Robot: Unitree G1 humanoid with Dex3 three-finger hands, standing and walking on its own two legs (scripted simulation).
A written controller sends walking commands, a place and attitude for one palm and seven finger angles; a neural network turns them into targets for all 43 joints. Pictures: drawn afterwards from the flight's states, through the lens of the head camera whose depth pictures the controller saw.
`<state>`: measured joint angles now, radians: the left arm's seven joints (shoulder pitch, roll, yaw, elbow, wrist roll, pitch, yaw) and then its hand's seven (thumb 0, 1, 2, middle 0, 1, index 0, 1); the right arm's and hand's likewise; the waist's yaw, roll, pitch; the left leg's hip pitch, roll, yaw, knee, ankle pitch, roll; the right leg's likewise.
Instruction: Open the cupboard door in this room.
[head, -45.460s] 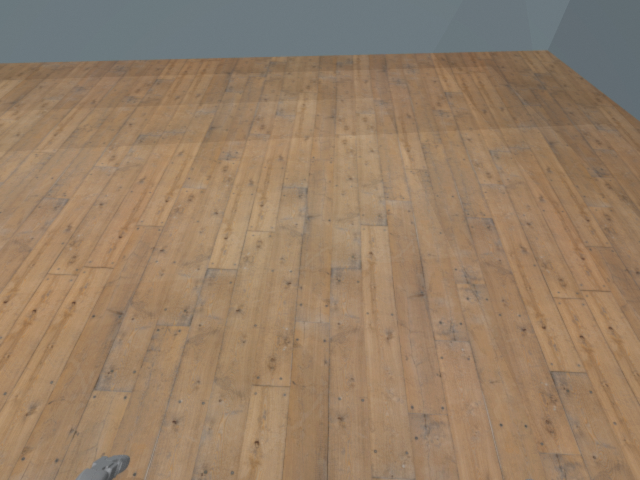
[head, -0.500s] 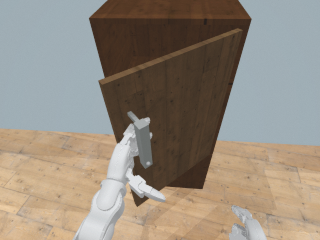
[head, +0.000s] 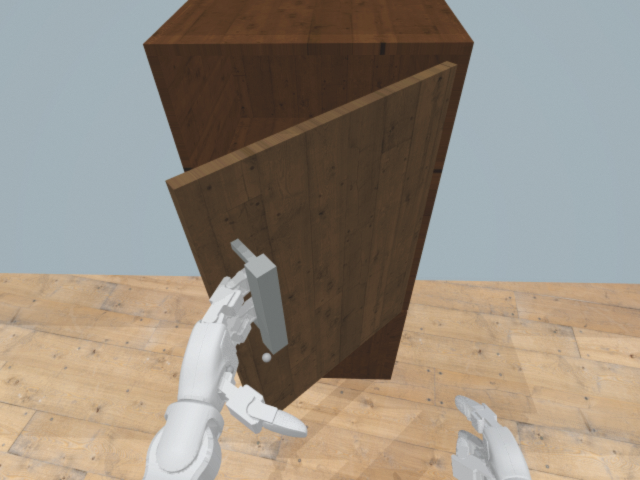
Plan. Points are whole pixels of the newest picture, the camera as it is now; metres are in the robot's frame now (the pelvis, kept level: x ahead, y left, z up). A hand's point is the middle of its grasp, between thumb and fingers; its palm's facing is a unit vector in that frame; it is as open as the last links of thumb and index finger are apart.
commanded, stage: slide the hand sideways off the handle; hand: left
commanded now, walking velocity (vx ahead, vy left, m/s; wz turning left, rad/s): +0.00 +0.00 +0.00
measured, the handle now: (258, 297) +0.31 +0.09 +0.10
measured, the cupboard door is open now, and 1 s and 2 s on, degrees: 42 42 42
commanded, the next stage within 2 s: draw the hand back to the body in 0.48 s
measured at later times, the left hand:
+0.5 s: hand (192, 417) +0.17 +0.14 +0.09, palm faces +0.04 -1.00 -0.05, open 16.3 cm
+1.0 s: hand (136, 403) +0.17 +0.18 +0.12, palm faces +0.01 -1.00 -0.05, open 16.3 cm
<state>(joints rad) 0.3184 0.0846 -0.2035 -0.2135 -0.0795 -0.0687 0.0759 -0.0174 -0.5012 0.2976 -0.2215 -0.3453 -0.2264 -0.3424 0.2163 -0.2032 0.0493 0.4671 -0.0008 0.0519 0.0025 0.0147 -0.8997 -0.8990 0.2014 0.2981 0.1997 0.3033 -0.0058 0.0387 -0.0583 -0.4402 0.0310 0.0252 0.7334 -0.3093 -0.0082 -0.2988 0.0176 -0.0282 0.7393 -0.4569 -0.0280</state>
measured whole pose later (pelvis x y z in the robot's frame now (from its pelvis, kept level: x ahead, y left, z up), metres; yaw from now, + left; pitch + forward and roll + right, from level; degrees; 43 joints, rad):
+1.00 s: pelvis -0.01 +0.02 -0.01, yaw +2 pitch +2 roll -2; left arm 0.55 0.23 0.09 -0.43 -0.26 -0.08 -0.18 -0.02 -0.50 0.30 -0.15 -0.31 -0.15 -0.30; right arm 0.26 -0.22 0.05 0.49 0.04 -0.16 -0.06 0.02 -0.90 -0.90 0.20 0.30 0.20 0.30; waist 0.03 0.06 -0.09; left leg -0.51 0.02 0.00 0.80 -0.33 0.02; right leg -0.33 0.01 -0.06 0.76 -0.46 0.00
